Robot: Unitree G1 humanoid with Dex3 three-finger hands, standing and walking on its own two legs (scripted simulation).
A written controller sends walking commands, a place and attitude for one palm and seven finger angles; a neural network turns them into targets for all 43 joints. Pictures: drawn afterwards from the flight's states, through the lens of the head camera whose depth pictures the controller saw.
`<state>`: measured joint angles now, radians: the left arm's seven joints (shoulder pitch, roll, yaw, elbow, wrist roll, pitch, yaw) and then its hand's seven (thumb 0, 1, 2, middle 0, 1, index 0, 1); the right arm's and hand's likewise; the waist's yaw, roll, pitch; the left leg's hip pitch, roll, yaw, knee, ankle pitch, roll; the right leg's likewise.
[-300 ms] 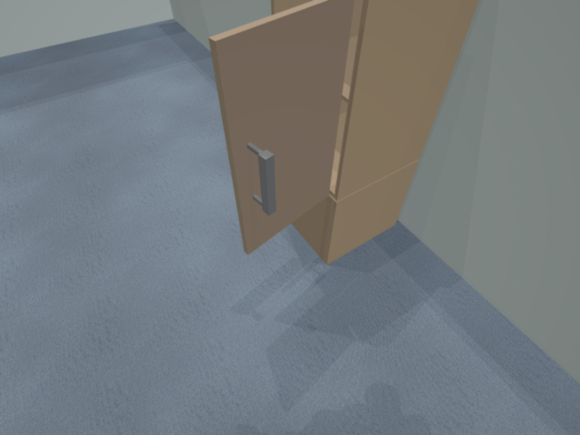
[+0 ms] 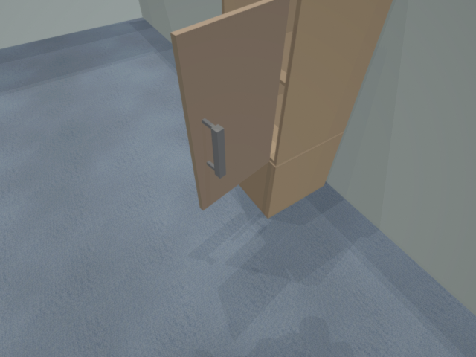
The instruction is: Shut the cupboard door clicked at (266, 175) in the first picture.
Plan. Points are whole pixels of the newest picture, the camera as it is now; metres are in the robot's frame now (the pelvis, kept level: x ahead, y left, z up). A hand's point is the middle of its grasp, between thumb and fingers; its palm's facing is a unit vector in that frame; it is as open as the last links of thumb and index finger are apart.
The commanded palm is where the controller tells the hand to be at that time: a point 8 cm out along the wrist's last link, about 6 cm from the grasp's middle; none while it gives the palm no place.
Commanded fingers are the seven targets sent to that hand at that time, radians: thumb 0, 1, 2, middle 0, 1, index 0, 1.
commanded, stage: look at it before walking up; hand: left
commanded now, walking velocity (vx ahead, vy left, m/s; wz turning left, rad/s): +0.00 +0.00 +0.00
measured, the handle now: (213, 149) +0.63 +0.10 -0.07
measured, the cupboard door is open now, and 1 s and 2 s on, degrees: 100 100 100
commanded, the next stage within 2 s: walk around to get in front in 0.54 s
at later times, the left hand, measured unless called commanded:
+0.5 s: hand out of the picture +0.06 +0.23 -0.16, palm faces -0.02 -0.95 -0.32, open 7.4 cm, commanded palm none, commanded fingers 0.00 0.90 0.90 -0.20 -0.30 -0.20 -0.30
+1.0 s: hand out of the picture +0.06 +0.19 -0.18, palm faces -0.13 -0.96 -0.26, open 7.4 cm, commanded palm none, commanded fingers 0.00 0.90 0.90 -0.20 -0.30 -0.20 -0.30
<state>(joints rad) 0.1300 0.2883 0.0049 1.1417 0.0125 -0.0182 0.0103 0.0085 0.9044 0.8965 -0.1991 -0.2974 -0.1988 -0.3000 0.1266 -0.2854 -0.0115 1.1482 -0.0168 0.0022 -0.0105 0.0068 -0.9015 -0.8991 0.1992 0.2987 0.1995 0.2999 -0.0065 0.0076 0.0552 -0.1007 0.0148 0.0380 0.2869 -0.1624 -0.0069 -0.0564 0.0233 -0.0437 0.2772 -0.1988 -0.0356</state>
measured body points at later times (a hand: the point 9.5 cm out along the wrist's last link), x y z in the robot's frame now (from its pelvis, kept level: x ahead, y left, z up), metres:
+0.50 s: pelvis +0.00 +0.00 +0.00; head +0.02 -0.01 +0.45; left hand +0.06 +0.28 -0.14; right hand +0.06 -0.28 -0.15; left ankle +0.00 +0.12 -0.75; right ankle -0.03 -0.09 -0.75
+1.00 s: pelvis -0.02 -0.01 -0.02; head +0.02 -0.03 +0.43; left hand +0.06 +0.24 -0.16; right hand +0.00 -0.27 -0.17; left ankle +0.00 +0.12 -0.75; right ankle -0.04 -0.09 -0.74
